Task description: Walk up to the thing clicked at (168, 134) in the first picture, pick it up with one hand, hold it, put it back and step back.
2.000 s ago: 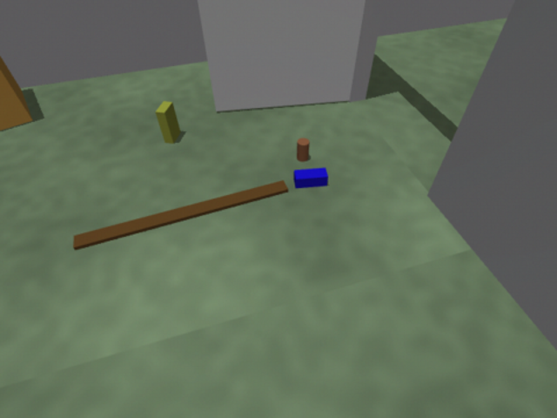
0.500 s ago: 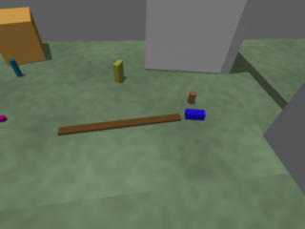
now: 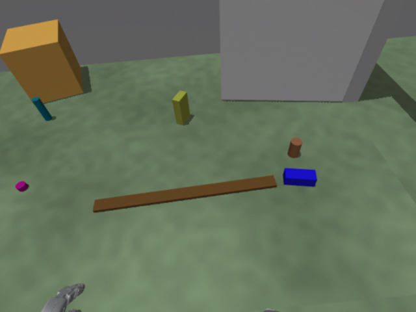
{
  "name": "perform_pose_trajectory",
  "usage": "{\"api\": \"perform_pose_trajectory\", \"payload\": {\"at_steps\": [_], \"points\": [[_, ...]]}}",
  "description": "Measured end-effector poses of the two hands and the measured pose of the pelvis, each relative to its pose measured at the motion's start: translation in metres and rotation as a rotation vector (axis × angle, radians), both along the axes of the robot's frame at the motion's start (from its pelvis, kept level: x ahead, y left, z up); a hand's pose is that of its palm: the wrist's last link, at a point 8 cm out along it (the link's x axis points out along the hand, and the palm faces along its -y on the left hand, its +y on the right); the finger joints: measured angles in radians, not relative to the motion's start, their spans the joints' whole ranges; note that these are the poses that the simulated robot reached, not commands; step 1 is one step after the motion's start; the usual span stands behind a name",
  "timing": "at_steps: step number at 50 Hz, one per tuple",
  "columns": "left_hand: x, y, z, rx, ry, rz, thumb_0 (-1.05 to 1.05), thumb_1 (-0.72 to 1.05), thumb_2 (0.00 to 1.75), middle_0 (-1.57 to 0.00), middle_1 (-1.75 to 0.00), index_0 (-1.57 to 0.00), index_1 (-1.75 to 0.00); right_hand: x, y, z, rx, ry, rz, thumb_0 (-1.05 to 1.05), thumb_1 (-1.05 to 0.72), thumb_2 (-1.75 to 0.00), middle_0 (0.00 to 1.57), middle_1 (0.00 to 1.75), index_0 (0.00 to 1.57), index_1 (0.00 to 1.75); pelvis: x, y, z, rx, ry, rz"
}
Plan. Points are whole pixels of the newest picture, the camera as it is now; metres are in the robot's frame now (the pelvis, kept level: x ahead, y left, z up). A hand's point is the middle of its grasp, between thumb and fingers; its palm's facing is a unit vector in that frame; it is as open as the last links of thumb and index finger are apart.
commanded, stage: walk up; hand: left
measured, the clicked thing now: (181, 108) +1.48 +0.26 -0.64
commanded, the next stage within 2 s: none
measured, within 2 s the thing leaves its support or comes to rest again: neither
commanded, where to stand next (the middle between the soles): +1.16 +0.02 m, yaw +2 degrees
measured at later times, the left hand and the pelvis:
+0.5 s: hand (94, 261) +0.27 +0.31 -0.15, palm faces +0.03 -0.94 -0.34, open 7.4 cm; pelvis +0.27 +0.03 +0.01, yaw +3 degrees
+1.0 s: hand (138, 154) +0.57 +0.25 -0.09, palm faces +0.04 -0.91 -0.41, open 7.4 cm; pelvis +0.50 -0.03 +0.02, yaw +2 degrees
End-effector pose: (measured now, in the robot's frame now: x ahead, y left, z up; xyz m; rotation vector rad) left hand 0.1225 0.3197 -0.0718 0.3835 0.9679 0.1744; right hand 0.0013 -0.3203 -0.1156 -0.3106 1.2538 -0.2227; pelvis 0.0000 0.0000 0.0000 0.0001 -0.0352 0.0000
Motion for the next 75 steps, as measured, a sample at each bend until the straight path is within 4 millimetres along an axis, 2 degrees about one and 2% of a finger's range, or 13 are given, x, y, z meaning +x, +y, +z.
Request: {"api": "perform_pose_trajectory", "payload": {"at_steps": [6,14,21,24,30,37,42,46,52,60,65,70,75], "points": [[0.01,-0.015,0.009,-0.026,0.045,0.073,0.0,0.9,0.9,-0.2,-0.3,-0.21,-0.3,0.13,-0.008,0.022,0.009,-0.118,0.114,0.01,-0.91,-0.9,0.2,0.3,0.2,0.3,0.059,-0.007,0.018,-0.014,-0.007,0.029],[0.024,0.002,-0.005,-0.04,0.187,0.165,0.01,0.9,0.9,-0.21,-0.3,-0.21,-0.3,0.277,0.003,0.05,-0.014,-0.186,0.222,0.0,-0.91,-0.9,0.2,0.3,0.2,0.3,0.146,-0.003,0.022,-0.032,0.013,0.052],[0.079,0.033,-0.041,-0.043,0.287,0.216,0.01,0.9,0.9,-0.2,-0.3,-0.21,-0.3,0.389,0.033,0.048,-0.063,-0.264,0.266,0.0,-0.91,-0.9,0.2,0.3,0.2,0.3,0.233,0.024,-0.001,-0.013,0.012,0.06],[0.123,0.033,-0.038,-0.049,0.282,0.182,0.01,0.91,0.9,-0.2,-0.3,-0.2,-0.3,0.409,0.042,0.054,-0.047,-0.287,0.22,0.0,-0.91,-0.9,0.2,0.3,0.21,0.3,0.261,0.027,0.006,-0.006,0.005,0.054],[0.218,0.027,-0.022,-0.064,0.198,0.11,0.01,0.91,0.9,-0.2,-0.3,-0.2,-0.3,0.42,0.04,0.057,-0.028,-0.234,0.168,0.0,-0.9,-0.89,0.2,0.3,0.21,0.3,0.314,0.024,0.019,0.016,-0.006,0.034],[0.324,0.009,-0.004,-0.032,0.149,0.04,0.01,0.91,0.9,-0.2,-0.3,-0.2,-0.3,0.435,0.004,0.036,-0.012,-0.143,0.086,0.0,-0.9,-0.89,0.21,0.3,0.21,0.3,0.382,0.004,0.017,0.041,-0.006,0.022],[0.395,-0.009,0.0,0.033,0.057,0.039,0.01,0.91,0.9,-0.2,-0.3,-0.21,-0.3,0.469,-0.03,0.004,-0.013,-0.075,0.058,0.01,-0.9,-0.9,0.2,0.3,0.21,0.3,0.436,-0.022,-0.002,0.027,-0.008,0.03],[0.421,-0.025,0.012,0.029,0.023,0.067,0.0,0.91,0.9,-0.2,-0.3,-0.21,-0.3,0.512,-0.034,0.003,0.006,-0.049,0.078,0.01,-0.91,-0.9,0.2,0.3,0.2,0.3,0.466,-0.03,0.007,0.02,-0.016,0.037],[0.436,-0.033,0.018,0.01,0.08,0.105,0.0,0.9,0.9,-0.21,-0.3,-0.21,-0.3,0.583,-0.029,0.02,0.032,-0.089,0.128,0.01,-0.91,-0.9,0.2,0.3,0.2,0.3,0.512,-0.033,0.022,0.002,-0.008,0.045],[0.458,-0.014,-0.007,-0.03,0.181,0.161,0.0,0.9,0.9,-0.21,-0.3,-0.21,-0.3,0.681,-0.011,0.037,-0.004,-0.108,0.187,0.01,-0.91,-0.9,0.2,0.3,0.2,0.3,0.582,-0.018,0.018,-0.029,-0.001,0.058],[0.49,0.006,-0.031,-0.045,0.242,0.187,0.01,0.9,0.9,-0.21,-0.3,-0.21,-0.3,0.748,0.012,0.043,-0.039,-0.181,0.215,0.0,-0.91,-0.9,0.2,0.3,0.2,0.3,0.626,0.002,0.008,0.01,0.001,0.067],[0.547,0.008,-0.024,-0.055,0.233,0.135,0.01,0.91,0.9,-0.2,-0.3,-0.2,-0.3,0.773,0.022,0.061,-0.045,-0.237,0.175,0.0,-0.91,-0.89,0.2,0.3,0.21,0.3,0.655,0.006,0.021,0.008,-0.009,0.059],[0.607,0.006,-0.009,-0.047,0.168,0.081,0.01,0.91,0.9,-0.2,-0.3,-0.2,-0.3,0.78,0.011,0.062,-0.049,-0.209,0.152,0.0,-0.9,-0.89,0.2,0.3,0.21,0.3,0.683,0.003,0.027,0.02,-0.021,0.05]]}}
